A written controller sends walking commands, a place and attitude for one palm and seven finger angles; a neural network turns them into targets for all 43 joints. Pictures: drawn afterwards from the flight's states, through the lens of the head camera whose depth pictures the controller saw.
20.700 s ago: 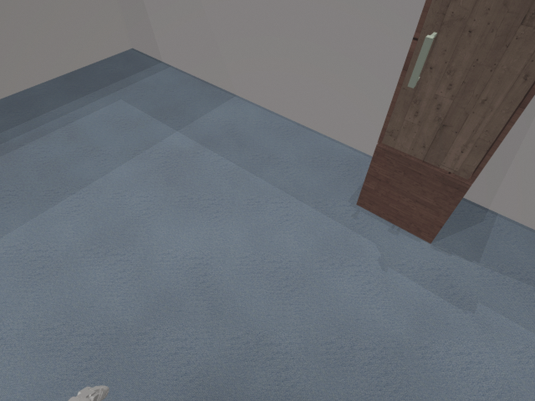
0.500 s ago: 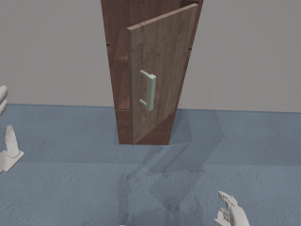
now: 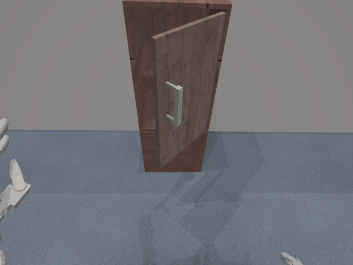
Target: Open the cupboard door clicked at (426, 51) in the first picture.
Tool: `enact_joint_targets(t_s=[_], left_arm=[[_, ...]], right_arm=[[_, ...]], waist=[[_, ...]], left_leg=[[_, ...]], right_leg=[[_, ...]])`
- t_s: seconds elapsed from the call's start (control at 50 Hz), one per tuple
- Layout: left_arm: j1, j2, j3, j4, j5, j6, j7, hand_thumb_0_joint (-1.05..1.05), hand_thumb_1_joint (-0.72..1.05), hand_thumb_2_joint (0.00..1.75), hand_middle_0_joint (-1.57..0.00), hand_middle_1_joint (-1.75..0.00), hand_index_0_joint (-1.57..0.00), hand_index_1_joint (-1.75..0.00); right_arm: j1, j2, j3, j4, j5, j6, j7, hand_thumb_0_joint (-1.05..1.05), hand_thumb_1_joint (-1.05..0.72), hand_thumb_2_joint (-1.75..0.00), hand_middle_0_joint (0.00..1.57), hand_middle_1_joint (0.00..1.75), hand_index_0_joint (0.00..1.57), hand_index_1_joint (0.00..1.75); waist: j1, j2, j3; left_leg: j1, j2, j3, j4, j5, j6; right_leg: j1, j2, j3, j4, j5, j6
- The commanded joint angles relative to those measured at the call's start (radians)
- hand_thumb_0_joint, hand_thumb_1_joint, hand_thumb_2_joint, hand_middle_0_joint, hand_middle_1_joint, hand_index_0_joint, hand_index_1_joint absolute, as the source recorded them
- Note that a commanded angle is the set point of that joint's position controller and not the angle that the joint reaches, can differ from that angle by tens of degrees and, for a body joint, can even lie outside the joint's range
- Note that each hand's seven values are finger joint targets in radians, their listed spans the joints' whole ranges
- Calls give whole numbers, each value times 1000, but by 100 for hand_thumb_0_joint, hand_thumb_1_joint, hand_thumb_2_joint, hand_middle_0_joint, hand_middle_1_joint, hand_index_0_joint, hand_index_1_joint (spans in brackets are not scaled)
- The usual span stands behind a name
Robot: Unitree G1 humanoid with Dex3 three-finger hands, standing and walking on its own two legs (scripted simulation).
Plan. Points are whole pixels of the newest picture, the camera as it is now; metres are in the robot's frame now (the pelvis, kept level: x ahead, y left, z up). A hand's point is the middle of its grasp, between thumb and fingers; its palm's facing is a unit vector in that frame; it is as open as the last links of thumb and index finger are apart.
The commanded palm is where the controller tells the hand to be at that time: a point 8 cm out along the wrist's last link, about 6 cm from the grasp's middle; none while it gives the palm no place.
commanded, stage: stop stepping back and stand still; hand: left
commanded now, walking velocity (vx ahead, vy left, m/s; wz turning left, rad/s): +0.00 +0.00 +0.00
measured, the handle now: (173, 104) +0.62 +0.04 +0.02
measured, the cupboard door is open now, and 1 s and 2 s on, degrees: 46 46 46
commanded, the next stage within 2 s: let the arm hang, fingers relaxed in 0.30 s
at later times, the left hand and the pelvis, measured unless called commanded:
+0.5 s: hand (43, 225) +0.19 +0.28 +0.03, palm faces +0.22 -0.86 -0.46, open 7.4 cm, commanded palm none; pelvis -0.02 +0.02 +0.00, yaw +1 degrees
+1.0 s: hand out of the picture -0.09 +0.20 -0.16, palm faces +0.04 -0.98 -0.22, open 7.3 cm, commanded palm none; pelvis -0.03 +0.02 +0.01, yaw +1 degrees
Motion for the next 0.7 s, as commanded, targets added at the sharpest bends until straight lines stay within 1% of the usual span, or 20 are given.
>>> enact_joint_targets(t_s=[0.0, 0.04, 0.08, 0.14, 0.18, 0.2, 0.28, 0.36, 0.38, 0.4, 0.42, 0.44, 0.46, 0.48, 0.52, 0.56, 0.6, 0.62, 0.66, 0.68], left_arm=[[-5, 222, 136, -286, -1, -70, 7, 0, 90, 90, -20, -30, -20, -30], [-8, 222, 141, -290, -2, -68, 6, 0, 90, 90, -20, -30, -20, -30], [13, 237, 162, -294, -8, -68, 7, 0, 90, 90, -20, -30, -20, -30], [55, 207, 149, -260, -17, -62, 3, 0, 90, 90, -20, -30, -20, -30], [65, 208, 153, -236, -22, -56, 1, 0, 90, 90, -20, -30, -20, -30], [49, 190, 132, -236, -23, -52, -1, 0, 90, 90, -20, -30, -20, -30], [-16, 207, 128, -250, -21, -39, -1, 0, 90, 90, -20, -30, -20, -30], [-39, 195, 112, -244, -16, -30, 2, 0, 90, 90, -20, -30, -20, -30], [-77, 14, -319, 532, 46, 91, -124, 0, 90, 90, -20, -30, -20, -30], [-83, 29, -266, 576, 62, 178, -155, 0, 90, 90, -20, -30, -20, -30], [-96, 17, -269, 606, 61, 196, -162, 0, 90, 90, -20, -30, -20, -30], [-117, 13, -276, 651, 62, 199, -167, 0, 90, 90, -20, -30, -20, -30], [-143, 24, -283, 707, 63, 201, -169, 0, 90, 90, -20, -30, -20, -30], [-163, 32, -291, 770, 66, 198, -170, 0, 90, 90, -20, -30, -20, -30], [-208, 42, -307, 910, 62, 201, -165, 0, 90, 90, -20, -30, -20, -30], [-251, 30, -331, 1040, 55, 211, -156, 0, 90, 90, -20, -30, -20, -30], [-262, 16, -347, 1152, 49, 217, -151, 0, 90, 90, -20, -30, -20, -30], [-254, 15, -352, 1203, 46, 216, -150, 0, 90, 90, -20, -30, -20, -30], [-229, 1, -356, 1296, 41, 213, -148, 0, 90, 90, -20, -30, -20, -30], [-213, -11, -350, 1328, 43, 211, -146, 0, 90, 90, -20, -30, -20, -30]], right_arm=[[-150, -77, -2, -202, -2, -68, 8, 0, -90, -90, 20, 30, 20, 30], [-158, -82, -3, -207, 2, -70, 11, 0, -90, -90, 20, 30, 20, 30], [-151, -85, -5, -210, 1, -75, 12, 0, -90, -90, 20, 30, 20, 30], [-151, -75, 0, -217, 4, -66, 18, 0, -90, -90, 20, 30, 20, 30], [-153, -73, 0, -217, 2, -58, 18, 0, -90, -90, 20, 30, 20, 30], [-156, -69, 3, -219, 4, -54, 19, 0, -90, -90, 20, 30, 20, 30], [-176, -73, 6, -223, 0, -48, 11, 0, -90, -90, 20, 30, 20, 30], [-177, -68, 10, -227, 0, -42, 7, 0, -90, -90, 20, 30, 20, 30], [-236, -187, -38, 31, 14, -106, 96, 0, -90, -90, 20, 30, 20, 30], [-148, -212, -50, 49, 0, -16, 101, 0, -90, -90, 20, 30, 20, 30], [-134, -179, -39, 37, -6, 19, 96, 0, -90, -90, 20, 30, 20, 30], [-150, -174, -25, 31, -10, 39, 92, 0, -90, -90, 20, 30, 20, 30], [-170, -179, -17, 34, -16, 51, 90, 0, -90, -90, 20, 30, 20, 30], [-175, -173, -14, 42, -21, 62, 89, 0, -90, -90, 20, 30, 20, 30], [-167, -155, -5, 80, -25, 83, 89, 0, -90, -90, 20, 30, 20, 30], [-150, -125, 9, 124, -27, 105, 86, 0, -90, -90, 20, 30, 20, 30], [-140, -100, 21, 170, -27, 117, 83, 0, -90, -90, 20, 30, 20, 30], [-132, -93, 24, 191, -26, 119, 80, 0, -90, -90, 20, 30, 20, 30], [-115, -78, 28, 236, -22, 122, 74, 0, -90, -90, 20, 30, 20, 30], [-97, -71, 25, 251, -22, 125, 69, 0, -90, -90, 20, 30, 20, 30]], waist=[[12, 148, -19], [14, 132, -5], [15, 118, -32], [12, 87, -62], [10, 64, -64], [7, 37, -59], [10, 73, -34], [12, 65, -23], [-29, 52, 49], [-9, 60, -11], [-3, 47, -28], [7, 19, -20], [13, -38, -8], [21, -99, -29], [15, -152, -44], [5, -103, -36], [6, 33, -2], [12, 75, -4], [16, 125, 0], [18, 121, 3]], left_leg=[[35, 98, -123, -147, 204, 51], [-14, 116, -130, -159, 215, 48], [-9, 99, -106, -146, 240, 33], [7, 80, -70, -118, 251, 16], [16, 62, -47, -106, 214, 4], [18, 58, -49, -104, 191, 1], [29, 50, -52, -154, 123, -4], [20, 42, -52, -178, 73, -2], [-26, 76, -90, -27, 230, 2], [-14, 95, -89, -53, 283, 11], [-39, 108, -115, -63, 242, 39], [-85, 116, -141, -85, 201, 58], [-112, 113, -160, -101, 164, 64], [-96, 99, -157, -95, 160, 57], [-53, 61, -128, -66, 147, 42], [-7, 47, -106, -75, 151, 27], [-10, 52, -112, -119, 127, 19], [-14, 55, -115, -133, 115, 18], [-7, 54, -111, -152, 74, 15], [-3, 57, -113, -150, 68, 16]], right_leg=[[-4, -42, 59, -33, 163, 27], [24, -21, 32, -16, 174, 35], [52, -24, 35, -32, 218, 32], [74, -39, 67, -69, 291, 27], [66, -51, 92, -107, 306, 21], [59, -56, 100, -120, 297, 22], [32, -41, 93, -158, 228, 30], [42, -37, 85, -191, 193, 35], [-132, -85, 22, -52, 209, 14], [-107, -110, 77, -59, 209, 3], [-96, -89, 52, -26, 141, -2], [-71, -75, 45, -1, 108, -2], [-48, -70, 46, -4, 85, -4], [-26, -80, 62, -28, 95, -10], [-23, -119, 111, -80, 120, -22], [-33, -137, 125, -111, 130, -24], [-28, -125, 118, -121, 89, -17], [-4, -120, 116, -128, 86, -14], [14, -120, 116, -155, 77, -17], [21, -118, 108, -170, 76, -19]])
